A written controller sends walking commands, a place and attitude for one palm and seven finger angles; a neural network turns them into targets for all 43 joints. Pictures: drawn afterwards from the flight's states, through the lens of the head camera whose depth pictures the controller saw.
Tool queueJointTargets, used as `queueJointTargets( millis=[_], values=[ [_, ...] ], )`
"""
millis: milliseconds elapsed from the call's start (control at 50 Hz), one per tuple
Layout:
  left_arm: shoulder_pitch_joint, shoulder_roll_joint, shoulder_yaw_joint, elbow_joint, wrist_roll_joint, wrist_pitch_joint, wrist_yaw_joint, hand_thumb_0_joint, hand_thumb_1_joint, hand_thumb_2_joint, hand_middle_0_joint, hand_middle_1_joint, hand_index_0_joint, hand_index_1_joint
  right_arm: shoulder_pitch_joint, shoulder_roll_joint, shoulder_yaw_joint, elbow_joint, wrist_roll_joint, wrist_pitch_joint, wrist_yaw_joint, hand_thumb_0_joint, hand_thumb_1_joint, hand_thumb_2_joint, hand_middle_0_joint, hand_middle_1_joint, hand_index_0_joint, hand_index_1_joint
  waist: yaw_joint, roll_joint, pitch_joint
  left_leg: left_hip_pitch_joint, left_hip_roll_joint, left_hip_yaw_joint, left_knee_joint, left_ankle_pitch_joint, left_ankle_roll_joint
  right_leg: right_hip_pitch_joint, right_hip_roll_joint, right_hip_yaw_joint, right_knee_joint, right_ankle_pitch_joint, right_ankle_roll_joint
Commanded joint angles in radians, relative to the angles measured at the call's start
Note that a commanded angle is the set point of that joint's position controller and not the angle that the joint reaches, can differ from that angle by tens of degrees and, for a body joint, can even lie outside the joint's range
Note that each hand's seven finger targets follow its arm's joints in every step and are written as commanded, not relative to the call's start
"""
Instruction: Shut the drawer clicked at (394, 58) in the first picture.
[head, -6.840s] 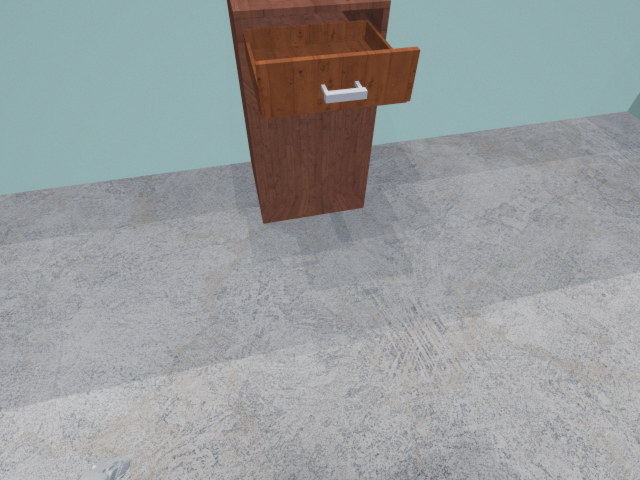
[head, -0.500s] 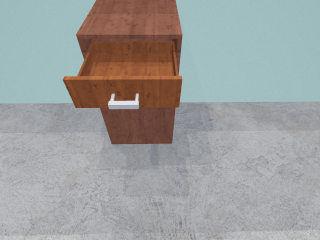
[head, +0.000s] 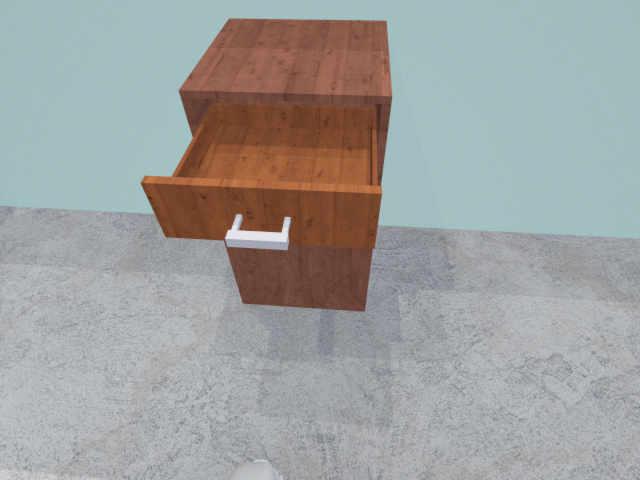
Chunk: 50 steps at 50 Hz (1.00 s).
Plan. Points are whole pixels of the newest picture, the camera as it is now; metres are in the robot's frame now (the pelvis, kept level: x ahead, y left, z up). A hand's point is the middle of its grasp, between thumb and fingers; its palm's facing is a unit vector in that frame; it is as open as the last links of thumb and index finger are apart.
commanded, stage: take the last steps up to it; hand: left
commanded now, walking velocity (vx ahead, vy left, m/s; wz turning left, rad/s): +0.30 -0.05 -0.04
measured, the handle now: (260, 230) +0.51 +0.16 -0.02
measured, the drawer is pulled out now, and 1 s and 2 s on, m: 0.29 0.29 0.29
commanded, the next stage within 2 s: come to a stop and stand still in 0.50 s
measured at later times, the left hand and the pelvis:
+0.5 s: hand (207, 425) +0.23 +0.21 -0.17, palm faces +0.00 -0.98 -0.18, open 7.4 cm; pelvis +0.15 +0.02 +0.00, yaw -4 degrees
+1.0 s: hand (250, 396) +0.27 +0.15 -0.16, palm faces +0.00 -0.96 -0.29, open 7.3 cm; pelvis +0.18 -0.04 -0.01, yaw -4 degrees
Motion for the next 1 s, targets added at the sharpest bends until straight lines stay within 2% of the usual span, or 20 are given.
queueJointTargets(
  millis=[0,40,80,100,120,140,160,220,280,420,540,560,600,620,640,660,680,780,880,980],
  values=[
    [0.085,0.155,0.028,-0.001,0.006,-0.009,0.017,0.0,0.9,0.9,-0.2,-0.3,-0.2,-0.3,-0.181,0.011,0.017,-0.122,0.008,-0.056,0.008,0.0,-0.9,-0.9,0.2,0.3,0.2,0.3,0.028,-0.16,0.133,-0.059,-0.026,0.057,-0.165,-0.055,0.024,-0.024,-0.282,0.208,-0.069,0.344,-0.109],
    [0.076,0.161,0.031,0.005,0.007,-0.003,0.017,0.0,0.9,0.9,-0.2,-0.3,-0.2,-0.3,-0.163,0.016,0.018,-0.118,0.011,-0.068,0.006,0.0,-0.9,-0.9,0.2,0.3,0.2,0.3,0.018,-0.187,0.12,0.045,-0.042,0.072,-0.244,-0.062,0.04,-0.05,-0.28,0.202,-0.025,0.372,-0.1],
    [0.036,0.162,0.035,0.001,-0.001,-0.002,0.015,0.0,0.9,0.9,-0.2,-0.3,-0.2,-0.3,-0.028,0.0,0.015,-0.073,0.007,-0.082,-0.008,0.0,-0.9,-0.9,0.2,0.3,0.2,0.3,-0.051,-0.131,0.058,0.275,-0.096,0.11,-0.391,0.021,0.055,-0.105,-0.221,0.139,0.137,0.476,-0.065],
    [0.038,0.145,0.033,0.002,-0.007,-0.002,0.013,0.0,0.9,0.9,-0.2,-0.3,-0.2,-0.3,0.095,-0.037,0.007,-0.035,0.005,-0.091,-0.019,0.0,-0.9,-0.9,0.2,0.3,0.2,0.3,-0.099,-0.064,-0.019,0.487,-0.058,0.059,-0.455,0.073,0.074,-0.189,-0.18,0.112,0.33,0.458,-0.038],
    [0.073,0.099,0.028,-0.01,-0.016,-0.003,0.008,0.0,0.9,0.9,-0.2,-0.3,-0.2,-0.3,0.22,-0.142,-0.017,-0.009,-0.005,-0.102,-0.031,0.0,-0.9,-0.9,0.2,0.3,0.2,0.3,-0.134,0.129,-0.146,0.721,0.191,-0.241,-0.491,0.129,0.148,-0.398,-0.085,0.043,0.592,0.133,0.013],
    [0.052,0.084,0.016,-0.042,-0.014,-0.001,0.007,0.0,0.9,0.9,-0.2,-0.3,-0.2,-0.3,0.292,-0.215,-0.026,0.003,0.008,-0.093,-0.039,0.0,-0.9,-0.9,0.2,0.3,0.2,0.3,-0.134,0.249,-0.174,0.775,0.37,-0.464,-0.588,0.243,0.219,-0.55,-0.027,0.056,0.82,-0.283,0.036],
    [-0.001,0.127,0.029,-0.055,-0.006,0.009,0.012,0.0,0.9,0.9,-0.2,-0.3,-0.2,-0.3,0.255,-0.2,-0.023,-0.005,0.012,-0.081,-0.041,0.0,-0.9,-0.9,0.2,0.3,0.2,0.3,-0.128,0.116,-0.105,0.68,0.389,-0.448,-0.619,0.209,0.248,-0.58,-0.066,0.118,0.907,-0.285,0.021],
    [-0.079,0.097,0.041,-0.045,0.003,0.028,-0.006,0.0,0.9,0.9,-0.2,-0.3,-0.2,-0.3,0.077,-0.057,0.015,-0.046,0.011,-0.097,-0.043,0.0,-0.9,-0.9,0.2,0.3,0.2,0.3,-0.055,0.054,0.11,0.362,0.261,-0.217,-0.703,0.206,0.185,-0.567,-0.144,0.125,0.936,-0.084,0.049],
    [-0.046,0.068,0.042,-0.046,0.007,0.048,-0.01,0.0,0.9,0.9,-0.2,-0.3,-0.2,-0.3,0.074,-0.015,0.02,-0.049,0.011,-0.11,-0.042,0.0,-0.9,-0.9,0.2,0.3,0.2,0.3,-0.013,0.067,0.09,0.305,0.197,-0.071,-0.713,0.306,0.161,-0.525,-0.144,0.107,0.889,0.004,0.071],
    [-0.229,0.116,0.046,-0.144,0.005,0.07,-0.023,0.0,0.9,0.9,-0.2,-0.3,-0.2,-0.3,0.097,-0.068,0.013,-0.065,0.005,-0.104,-0.04,0.0,-0.9,-0.9,0.2,0.3,0.2,0.3,-0.021,0.093,0.13,0.38,0.182,-0.022,-0.714,0.365,0.186,-0.618,-0.159,0.084,0.672,0.097,0.093],
    [-0.348,0.135,0.041,-0.193,0.0,0.052,-0.025,0.0,0.9,0.9,-0.2,-0.3,-0.2,-0.3,0.133,-0.104,0.0,-0.04,-0.006,-0.082,-0.037,0.0,-0.9,-0.9,0.2,0.3,0.2,0.3,-0.058,0.099,0.102,0.413,0.191,-0.022,-0.613,0.396,0.168,-0.452,-0.107,0.024,0.382,0.053,0.058],
    [-0.327,0.136,0.043,-0.186,0.001,0.046,-0.026,0.0,0.9,0.9,-0.2,-0.3,-0.2,-0.3,0.133,-0.109,0.001,-0.035,-0.005,-0.078,-0.037,0.0,-0.9,-0.9,0.2,0.3,0.2,0.3,-0.047,0.087,0.082,0.4,0.179,-0.016,-0.578,0.387,0.157,-0.385,-0.086,0.011,0.34,0.066,0.05],
    [-0.164,0.18,0.051,-0.13,0.005,0.025,-0.018,0.0,0.9,0.9,-0.2,-0.3,-0.2,-0.3,0.131,-0.089,0.01,-0.026,0.008,-0.075,-0.034,0.0,-0.9,-0.9,0.2,0.3,0.2,0.3,0.031,0.0,-0.017,0.35,0.101,0.038,-0.365,0.346,0.098,-0.114,-0.078,0.02,0.184,0.221,0.049],
    [-0.073,0.257,0.065,-0.097,0.01,0.008,-0.005,0.0,0.9,0.9,-0.2,-0.3,-0.2,-0.3,0.16,-0.04,0.021,-0.025,0.017,-0.077,-0.029,0.0,-0.9,-0.9,0.2,0.3,0.2,0.3,0.057,-0.161,-0.13,0.191,0.012,0.09,-0.157,0.102,0.044,0.104,-0.253,0.22,0.191,0.534,0.002],
    [-0.045,0.327,0.07,-0.094,-0.004,0.003,0.002,0.0,0.9,0.9,-0.2,-0.3,-0.2,-0.3,0.21,-0.007,0.03,-0.038,0.03,-0.063,-0.035,0.0,-0.9,-0.9,0.2,0.3,0.2,0.3,0.025,-0.277,-0.214,0.161,-0.074,0.064,0.028,-0.369,0.002,0.124,-0.462,0.406,0.142,0.937,-0.102],
    [-0.106,0.306,0.054,-0.108,-0.014,0.009,0.008,0.0,0.9,0.9,-0.2,-0.3,-0.2,-0.3,0.206,-0.024,0.029,-0.025,0.032,-0.049,-0.048,0.0,-0.9,-0.9,0.2,0.3,0.2,0.3,0.006,-0.156,-0.191,0.214,-0.047,-0.033,0.066,-0.404,0.002,0.015,-0.46,0.344,0.126,1.044,-0.147],
    [-0.178,0.287,0.052,-0.115,-0.013,0.009,0.014,0.0,0.9,0.9,-0.2,-0.3,-0.2,-0.3,0.215,-0.011,0.028,-0.007,0.032,-0.036,-0.046,0.0,-0.9,-0.9,0.2,0.3,0.2,0.3,-0.015,-0.216,-0.191,0.221,-0.039,-0.044,0.103,-0.363,-0.003,-0.03,-0.429,0.335,0.12,1.041,-0.141],
    [-0.298,0.251,0.051,-0.155,-0.004,0.047,0.037,0.0,0.9,0.9,-0.2,-0.3,-0.2,-0.3,0.138,-0.012,0.014,-0.003,0.028,0.023,-0.042,0.0,-0.9,-0.9,0.2,0.3,0.2,0.3,-0.027,-0.104,-0.053,0.18,-0.056,-0.058,0.163,-0.256,-0.025,-0.238,-0.377,0.222,0.07,0.767,-0.115],
    [-0.309,0.269,0.073,-0.178,-0.003,0.064,0.045,0.0,0.9,0.9,-0.2,-0.3,-0.2,-0.3,0.102,-0.052,-0.01,-0.046,0.007,0.059,-0.025,0.0,-0.9,-0.9,0.2,0.3,0.2,0.3,-0.018,-0.155,-0.05,0.08,-0.073,-0.092,0.266,-0.152,-0.043,-0.252,-0.374,0.244,-0.001,0.393,-0.106],
    [-0.325,0.282,0.079,-0.208,0.009,0.078,0.037,0.0,0.9,0.9,-0.2,-0.3,-0.2,-0.3,0.067,-0.063,-0.012,-0.083,0.004,0.053,-0.012,0.0,-0.9,-0.9,0.2,0.3,0.2,0.3,-0.014,-0.207,-0.054,0.125,-0.077,-0.06,0.115,-0.143,-0.037,-0.28,-0.335,0.271,-0.088,-0.065,-0.066]
  ],
)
